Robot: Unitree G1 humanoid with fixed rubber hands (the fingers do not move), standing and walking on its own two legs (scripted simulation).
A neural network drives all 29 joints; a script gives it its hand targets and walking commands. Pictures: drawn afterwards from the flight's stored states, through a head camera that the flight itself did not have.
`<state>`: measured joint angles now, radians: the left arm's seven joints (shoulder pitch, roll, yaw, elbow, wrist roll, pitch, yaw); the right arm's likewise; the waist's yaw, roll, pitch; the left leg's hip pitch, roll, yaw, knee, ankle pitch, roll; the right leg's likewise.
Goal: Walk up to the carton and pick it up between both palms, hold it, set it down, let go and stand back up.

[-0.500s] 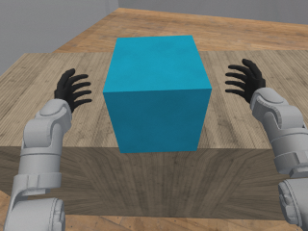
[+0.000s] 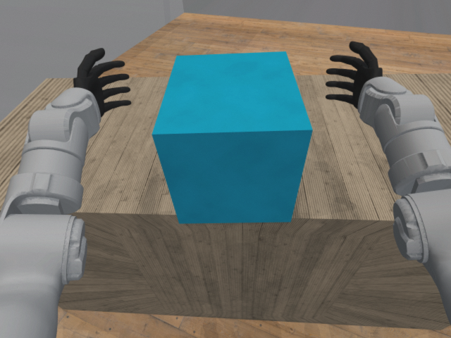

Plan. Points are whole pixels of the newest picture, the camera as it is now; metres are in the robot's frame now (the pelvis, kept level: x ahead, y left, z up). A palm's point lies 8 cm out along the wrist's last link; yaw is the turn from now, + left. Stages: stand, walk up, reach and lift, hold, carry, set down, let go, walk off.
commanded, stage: reach and lift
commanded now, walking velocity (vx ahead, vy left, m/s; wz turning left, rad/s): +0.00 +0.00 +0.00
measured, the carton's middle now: (232, 137) +0.52 -0.01 +0.10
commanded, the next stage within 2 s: none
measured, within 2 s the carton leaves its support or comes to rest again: neither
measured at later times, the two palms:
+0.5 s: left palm (104, 119) +0.47 +0.22 +0.20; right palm (348, 111) +0.47 -0.21 +0.19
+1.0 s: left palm (124, 147) +0.46 +0.20 +0.14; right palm (333, 137) +0.46 -0.20 +0.14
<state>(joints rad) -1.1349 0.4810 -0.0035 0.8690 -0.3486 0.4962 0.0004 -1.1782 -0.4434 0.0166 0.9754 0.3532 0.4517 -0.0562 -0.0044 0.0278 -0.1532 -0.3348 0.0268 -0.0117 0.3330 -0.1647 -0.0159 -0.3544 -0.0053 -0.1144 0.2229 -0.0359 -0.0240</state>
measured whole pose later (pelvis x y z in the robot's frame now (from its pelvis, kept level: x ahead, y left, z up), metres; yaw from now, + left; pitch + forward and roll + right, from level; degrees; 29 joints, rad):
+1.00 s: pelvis +0.00 +0.01 +0.00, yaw -1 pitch +16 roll -1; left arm -1.05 0.34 -0.01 1.23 -0.31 -0.01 0.02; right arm -1.07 -0.32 0.06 1.20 0.31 0.06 -0.04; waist 0.00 0.04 -0.19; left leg -0.46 0.02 0.01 0.36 -0.17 -0.01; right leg -0.49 -0.01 -0.09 0.25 -0.03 -0.01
